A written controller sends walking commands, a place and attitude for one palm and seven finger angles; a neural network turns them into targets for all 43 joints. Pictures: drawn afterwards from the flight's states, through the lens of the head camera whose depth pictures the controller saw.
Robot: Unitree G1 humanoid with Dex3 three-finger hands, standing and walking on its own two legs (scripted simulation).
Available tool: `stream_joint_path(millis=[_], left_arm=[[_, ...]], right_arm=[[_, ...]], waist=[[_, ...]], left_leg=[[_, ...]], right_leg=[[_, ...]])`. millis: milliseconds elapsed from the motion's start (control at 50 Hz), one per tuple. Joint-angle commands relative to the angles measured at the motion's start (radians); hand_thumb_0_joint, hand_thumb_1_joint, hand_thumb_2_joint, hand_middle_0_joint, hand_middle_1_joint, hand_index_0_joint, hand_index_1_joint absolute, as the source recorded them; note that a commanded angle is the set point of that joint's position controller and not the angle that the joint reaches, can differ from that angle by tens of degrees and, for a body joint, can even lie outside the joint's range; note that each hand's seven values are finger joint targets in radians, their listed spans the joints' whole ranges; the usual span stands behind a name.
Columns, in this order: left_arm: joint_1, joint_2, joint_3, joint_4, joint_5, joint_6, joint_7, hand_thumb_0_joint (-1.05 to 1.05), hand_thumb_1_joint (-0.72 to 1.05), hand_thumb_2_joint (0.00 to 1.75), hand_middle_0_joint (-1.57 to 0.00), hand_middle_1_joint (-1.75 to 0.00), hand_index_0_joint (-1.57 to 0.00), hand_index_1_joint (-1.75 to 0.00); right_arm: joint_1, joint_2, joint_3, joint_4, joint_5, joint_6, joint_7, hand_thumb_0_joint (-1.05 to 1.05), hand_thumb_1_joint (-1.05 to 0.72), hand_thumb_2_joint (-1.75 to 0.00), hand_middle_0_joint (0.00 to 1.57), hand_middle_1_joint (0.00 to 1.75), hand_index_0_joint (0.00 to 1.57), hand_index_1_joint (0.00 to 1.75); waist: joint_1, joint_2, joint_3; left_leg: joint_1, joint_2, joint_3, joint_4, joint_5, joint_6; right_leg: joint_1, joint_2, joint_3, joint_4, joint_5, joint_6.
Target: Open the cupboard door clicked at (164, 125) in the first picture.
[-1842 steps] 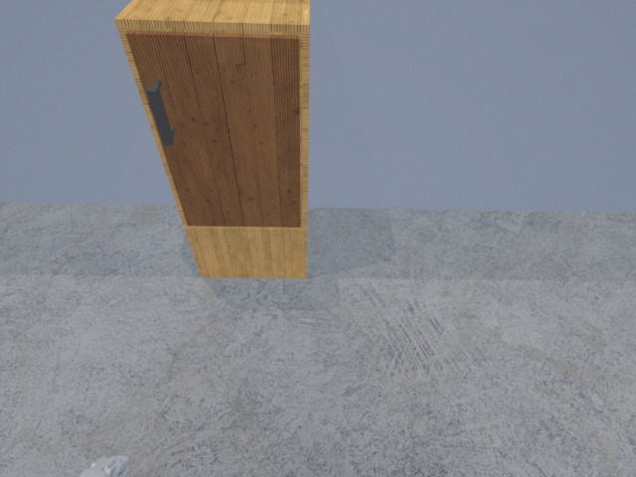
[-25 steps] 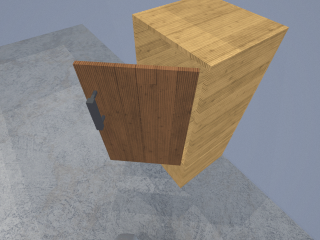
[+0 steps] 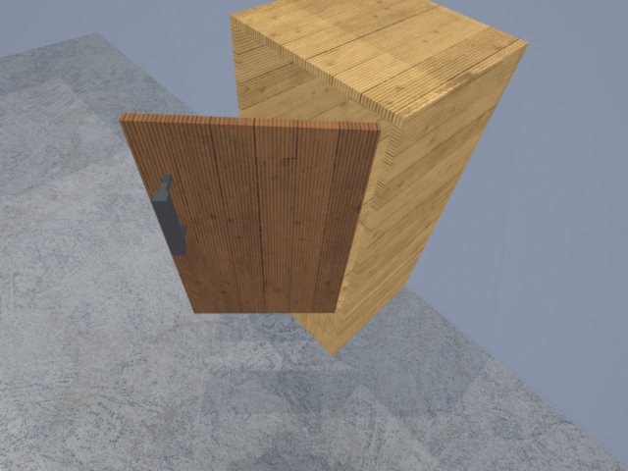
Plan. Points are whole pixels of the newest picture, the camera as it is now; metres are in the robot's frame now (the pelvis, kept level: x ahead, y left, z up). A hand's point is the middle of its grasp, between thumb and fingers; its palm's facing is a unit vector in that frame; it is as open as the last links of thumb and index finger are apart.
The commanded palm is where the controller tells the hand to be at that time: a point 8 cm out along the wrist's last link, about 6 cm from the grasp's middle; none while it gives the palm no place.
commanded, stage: come to a stop and stand still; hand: left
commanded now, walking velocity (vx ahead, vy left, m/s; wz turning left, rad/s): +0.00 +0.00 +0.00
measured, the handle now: (173, 216) +0.50 +0.26 -0.03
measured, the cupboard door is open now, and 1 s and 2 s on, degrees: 48 48 48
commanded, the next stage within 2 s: look again from close up in 0.70 s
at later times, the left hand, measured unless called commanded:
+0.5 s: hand out of the picture -0.01 +0.08 -0.18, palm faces +0.09 -0.97 -0.22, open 7.2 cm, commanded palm none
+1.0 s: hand out of the picture -0.07 +0.07 -0.18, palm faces +0.05 -0.98 -0.19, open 7.4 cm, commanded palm none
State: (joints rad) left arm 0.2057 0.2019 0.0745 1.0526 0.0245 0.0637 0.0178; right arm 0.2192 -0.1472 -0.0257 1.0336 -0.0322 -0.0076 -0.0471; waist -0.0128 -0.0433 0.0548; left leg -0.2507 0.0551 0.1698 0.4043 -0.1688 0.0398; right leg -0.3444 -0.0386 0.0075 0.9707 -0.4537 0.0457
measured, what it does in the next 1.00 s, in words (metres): steps to the right: right foot, then left foot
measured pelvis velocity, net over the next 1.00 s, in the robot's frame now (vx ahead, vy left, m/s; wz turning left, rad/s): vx -0.06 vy -0.09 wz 0.01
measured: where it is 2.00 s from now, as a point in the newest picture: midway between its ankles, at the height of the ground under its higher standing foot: outside the picture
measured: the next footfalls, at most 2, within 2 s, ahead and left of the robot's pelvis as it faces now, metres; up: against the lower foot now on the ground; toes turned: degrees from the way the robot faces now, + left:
right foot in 0.18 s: -0.02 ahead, -0.17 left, +0.00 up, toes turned -4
left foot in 0.52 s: -0.02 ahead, +0.04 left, +0.00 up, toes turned +6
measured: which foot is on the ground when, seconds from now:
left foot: down 0.00-0.20, up 0.22-0.50, down 0.52-1.00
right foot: up 0.00-0.16, down 0.18-1.00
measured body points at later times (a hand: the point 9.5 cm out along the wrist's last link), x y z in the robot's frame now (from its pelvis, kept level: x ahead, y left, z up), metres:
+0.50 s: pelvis -0.04 -0.11 -0.01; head -0.01 -0.12 +0.44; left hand -0.02 +0.13 -0.16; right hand -0.04 -0.32 -0.17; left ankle -0.07 +0.03 -0.73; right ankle -0.06 -0.17 -0.74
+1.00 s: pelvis -0.06 -0.09 -0.01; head -0.05 -0.09 +0.44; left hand -0.07 +0.13 -0.16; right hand -0.03 -0.31 -0.17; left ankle -0.08 +0.02 -0.74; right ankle -0.06 -0.17 -0.74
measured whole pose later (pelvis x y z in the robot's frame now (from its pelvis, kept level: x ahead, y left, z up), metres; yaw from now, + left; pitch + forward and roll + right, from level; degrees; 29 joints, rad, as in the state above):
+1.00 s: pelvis -0.06 -0.09 -0.01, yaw +1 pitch -1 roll -1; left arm 0.31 0.11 0.00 1.13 0.02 -0.03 0.04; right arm 0.27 -0.17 -0.01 1.05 -0.02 -0.01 -0.03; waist -0.01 0.04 0.02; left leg -0.18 0.02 0.06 0.51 -0.31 0.02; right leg -0.19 0.04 -0.10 0.45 -0.25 -0.06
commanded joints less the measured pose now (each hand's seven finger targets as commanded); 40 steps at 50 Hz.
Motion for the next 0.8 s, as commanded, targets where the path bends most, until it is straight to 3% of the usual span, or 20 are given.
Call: stream_joint_path(millis=[0,40,80,100,120,140,160,180,220,260,300,400,460,480,520,540,580,660,760,780], left_arm=[[0.024,0.013,-0.008,-0.053,-0.004,-0.014,-0.004,0.0,0.9,0.9,-0.2,-0.3,-0.2,-0.3],[0.003,0.006,-0.016,-0.056,-0.006,-0.023,-0.002,0.0,0.9,0.9,-0.2,-0.3,-0.2,-0.3],[0.035,0.001,-0.015,-0.039,-0.009,-0.031,-0.001,0.0,0.9,0.9,-0.2,-0.3,-0.2,-0.3],[0.074,0.003,-0.014,-0.023,-0.009,-0.034,0.0,0.0,0.9,0.9,-0.2,-0.3,-0.2,-0.3],[0.113,0.017,-0.013,-0.005,-0.007,-0.039,0.004,0.0,0.9,0.9,-0.2,-0.3,-0.2,-0.3],[0.12,0.057,-0.011,-0.002,-0.002,-0.048,0.012,0.0,0.9,0.9,-0.2,-0.3,-0.2,-0.3],[0.102,0.117,-0.006,-0.011,0.002,-0.057,0.018,0.0,0.9,0.9,-0.2,-0.3,-0.2,-0.3],[0.047,0.147,-0.007,-0.031,-0.003,-0.055,0.018,0.0,0.9,0.9,-0.2,-0.3,-0.2,-0.3],[-0.015,0.099,-0.009,-0.047,0.0,-0.066,0.021,0.0,0.9,0.9,-0.2,-0.3,-0.2,-0.3],[-0.028,0.059,-0.023,-0.037,-0.004,-0.071,0.02,0.0,0.9,0.9,-0.2,-0.3,-0.2,-0.3],[0.002,0.055,-0.026,-0.028,-0.008,-0.078,0.015,0.0,0.9,0.9,-0.2,-0.3,-0.2,-0.3],[0.069,0.058,-0.025,0.0,-0.008,-0.083,0.018,0.0,0.9,0.9,-0.2,-0.3,-0.2,-0.3],[0.072,0.058,-0.027,0.016,-0.014,-0.088,0.022,0.0,0.9,0.9,-0.2,-0.3,-0.2,-0.3],[0.071,0.051,-0.03,0.022,-0.019,-0.089,0.021,0.0,0.9,0.9,-0.2,-0.3,-0.2,-0.3],[0.094,0.027,-0.035,0.03,-0.023,-0.092,0.02,0.0,0.9,0.9,-0.2,-0.3,-0.2,-0.3],[0.097,0.023,-0.035,0.036,-0.018,-0.088,0.024,0.0,0.9,0.9,-0.2,-0.3,-0.2,-0.3],[0.086,0.039,-0.039,0.058,-0.021,-0.083,0.02,0.0,0.9,0.9,-0.2,-0.3,-0.2,-0.3],[0.107,0.025,-0.05,0.084,-0.016,-0.081,0.017,0.0,0.9,0.9,-0.2,-0.3,-0.2,-0.3],[0.127,0.013,-0.057,0.1,-0.015,-0.082,0.015,0.0,0.9,0.9,-0.2,-0.3,-0.2,-0.3],[0.231,0.055,-0.047,0.113,-0.003,-0.11,0.065,0.0,0.9,0.9,-0.2,-0.3,-0.2,-0.3]], right_arm=[[0.104,-0.174,-0.047,0.007,-0.002,0.001,-0.001,0.0,-0.9,-0.9,0.2,0.3,0.2,0.3],[0.104,-0.177,-0.051,0.013,-0.005,0.005,0.007,0.0,-0.9,-0.9,0.2,0.3,0.2,0.3],[0.102,-0.185,-0.056,0.02,-0.003,0.009,0.013,0.0,-0.9,-0.9,0.2,0.3,0.2,0.3],[0.093,-0.185,-0.057,0.02,0.001,0.012,0.014,0.0,-0.9,-0.9,0.2,0.3,0.2,0.3],[0.092,-0.167,-0.058,0.019,0.006,0.014,0.017,0.0,-0.9,-0.9,0.2,0.3,0.2,0.3],[0.097,-0.118,-0.049,0.024,0.014,0.015,0.022,0.0,-0.9,-0.9,0.2,0.3,0.2,0.3],[0.088,-0.055,-0.032,0.007,0.02,0.019,0.025,0.0,-0.9,-0.9,0.2,0.3,0.2,0.3],[0.054,-0.048,-0.024,-0.011,0.015,0.028,0.032,0.0,-0.9,-0.9,0.2,0.3,0.2,0.3],[0.059,-0.062,-0.031,0.01,0.004,0.04,0.032,0.0,-0.9,-0.9,0.2,0.3,0.2,0.3],[0.116,-0.042,-0.023,0.058,0.008,0.039,0.028,0.0,-0.9,-0.9,0.2,0.3,0.2,0.3],[0.133,-0.033,-0.021,0.071,0.013,0.039,0.027,0.0,-0.9,-0.9,0.2,0.3,0.2,0.3],[0.093,-0.028,-0.017,0.063,0.018,0.034,0.018,0.0,-0.9,-0.9,0.2,0.3,0.2,0.3],[0.119,-0.019,-0.011,0.08,0.022,0.02,0.01,0.0,-0.9,-0.9,0.2,0.3,0.2,0.3],[0.133,-0.029,-0.01,0.09,0.023,0.013,0.006,0.0,-0.9,-0.9,0.2,0.3,0.2,0.3],[0.124,-0.064,-0.012,0.098,0.021,-0.002,-0.003,0.0,-0.9,-0.9,0.2,0.3,0.2,0.3],[0.11,-0.069,-0.013,0.1,0.023,0.001,-0.006,0.0,-0.9,-0.9,0.2,0.3,0.2,0.3],[0.081,-0.058,-0.002,0.108,0.023,0.004,-0.01,0.0,-0.9,-0.9,0.2,0.3,0.2,0.3],[0.062,-0.054,0.007,0.103,0.022,0.009,-0.01,0.0,-0.9,-0.9,0.2,0.3,0.2,0.3],[0.07,-0.056,0.014,0.102,0.019,0.007,-0.007,0.0,-0.9,-0.9,0.2,0.3,0.2,0.3],[0.015,-0.114,-0.008,0.046,0.034,-0.012,0.008,0.0,-0.9,-0.9,0.2,0.3,0.2,0.3]], waist=[[-0.024,0.258,-0.072],[-0.028,0.257,-0.058],[-0.01,0.241,-0.069],[0.013,0.223,-0.074],[0.027,0.176,-0.074],[0.034,0.069,-0.064],[0.025,-0.137,-0.038],[0.031,-0.193,0.008],[0.016,-0.251,0.077],[-0.007,-0.149,0.079],[-0.005,-0.107,0.064],[0.025,-0.082,0.022],[0.006,-0.055,-0.034],[-0.001,-0.019,-0.059],[0.013,0.057,-0.116],[0.016,0.044,-0.109],[0.013,0.139,-0.076],[0.014,0.098,0.007],[0.015,0.061,0.053],[0.036,0.018,0.053]], left_leg=[[0.131,0.257,-0.244,-0.149,0.171,0.094],[0.09,0.252,-0.27,-0.158,0.061,0.093],[0.023,0.228,-0.26,-0.155,-0.064,0.066],[-0.023,0.205,-0.234,-0.143,-0.127,0.039],[-0.064,0.165,-0.196,-0.11,-0.167,0.005],[-0.123,0.117,-0.149,-0.013,-0.172,-0.035],[-0.176,0.046,-0.064,0.102,-0.239,-0.082],[-0.159,0.035,-0.082,0.192,-0.307,-0.083],[-0.161,0.045,-0.13,0.307,-0.259,-0.067],[-0.133,0.034,-0.121,0.349,-0.213,-0.073],[-0.126,0.024,-0.112,0.378,-0.211,-0.083],[-0.088,0.025,-0.114,0.274,-0.239,-0.089],[0.034,0.017,-0.111,0.074,-0.128,-0.086],[0.105,0.028,-0.123,-0.005,-0.028,-0.077],[0.187,0.099,-0.15,0.016,0.208,-0.048],[0.19,0.109,-0.137,0.035,0.212,-0.047],[0.167,0.101,-0.14,0.017,0.2,-0.044],[0.128,0.09,-0.141,-0.041,0.049,-0.052],[0.118,0.079,-0.148,-0.078,-0.003,-0.048],[0.02,0.029,-0.049,0.176,-0.13,-0.07]], right_leg=[[-0.026,-0.022,-0.037,-0.143,-0.026,-0.003],[0.021,-0.013,-0.059,-0.252,-0.04,-0.017],[0.118,-0.001,-0.084,-0.384,0.034,-0.024],[0.194,0.009,-0.108,-0.479,0.129,-0.028],[0.261,-0.001,-0.105,-0.569,0.191,-0.032],[0.302,-0.074,-0.02,-0.656,0.194,-0.053],[0.242,-0.237,0.15,-0.761,0.099,-0.103],[0.104,-0.308,0.202,-0.834,-0.003,-0.145],[0.027,-0.249,0.156,-0.832,0.025,-0.149],[0.068,-0.201,0.071,-0.769,0.24,-0.153],[0.101,-0.185,0.034,-0.731,0.372,-0.151],[0.177,-0.203,0.092,-0.693,0.498,-0.19],[0.21,-0.182,0.09,-0.635,0.604,-0.163],[0.199,-0.166,0.083,-0.613,0.608,-0.132],[0.21,-0.104,0.039,-0.607,0.624,-0.057],[0.209,-0.094,0.04,-0.623,0.612,-0.036],[0.212,-0.106,0.021,-0.626,0.591,-0.032],[0.19,-0.098,0.037,-0.69,0.451,-0.038],[0.166,-0.09,0.041,-0.734,0.31,-0.048],[0.171,-0.144,0.129,-0.693,0.973,0.086]])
